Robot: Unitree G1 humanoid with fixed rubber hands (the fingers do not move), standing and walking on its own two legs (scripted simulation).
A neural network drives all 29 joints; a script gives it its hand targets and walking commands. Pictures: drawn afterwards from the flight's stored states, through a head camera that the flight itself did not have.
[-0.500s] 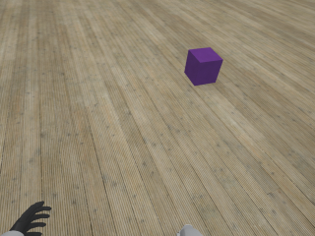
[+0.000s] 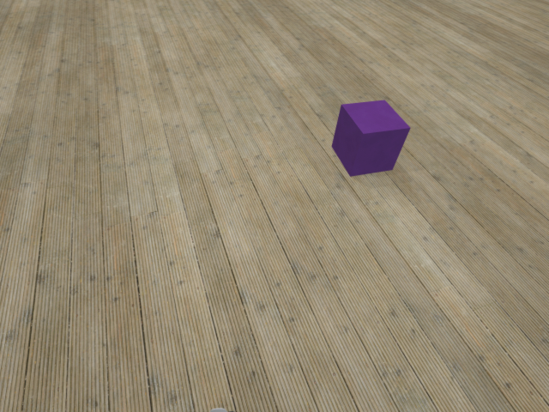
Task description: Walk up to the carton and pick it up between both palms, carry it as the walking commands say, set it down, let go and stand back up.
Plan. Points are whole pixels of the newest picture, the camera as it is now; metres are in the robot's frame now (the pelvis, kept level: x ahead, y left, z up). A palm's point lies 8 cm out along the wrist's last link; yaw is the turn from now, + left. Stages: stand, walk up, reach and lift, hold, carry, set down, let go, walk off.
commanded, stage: walk up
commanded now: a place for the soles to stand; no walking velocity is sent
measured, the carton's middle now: (367, 138) +1.63 -0.42 -0.61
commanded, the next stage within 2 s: none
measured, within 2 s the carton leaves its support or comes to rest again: neither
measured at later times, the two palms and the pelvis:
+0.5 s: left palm (203, 226) +0.47 +0.19 -0.06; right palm out of the picture +0.20 -0.47 -0.09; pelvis +0.25 -0.11 +0.00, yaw -7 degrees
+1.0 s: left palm (228, 226) +0.52 +0.15 -0.11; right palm (518, 217) +0.59 -0.50 -0.07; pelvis +0.48 -0.17 +0.00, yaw -3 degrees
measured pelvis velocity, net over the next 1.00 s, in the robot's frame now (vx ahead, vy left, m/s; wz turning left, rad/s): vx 0.48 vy -0.17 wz -0.05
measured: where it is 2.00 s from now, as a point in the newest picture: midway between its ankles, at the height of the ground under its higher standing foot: (365, 263)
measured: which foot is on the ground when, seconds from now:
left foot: down 0.00-0.46, up 0.48-0.90, down 0.92-1.00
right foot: down 0.00-0.02, up 0.04-0.44, down 0.46-0.92, up 0.94-1.00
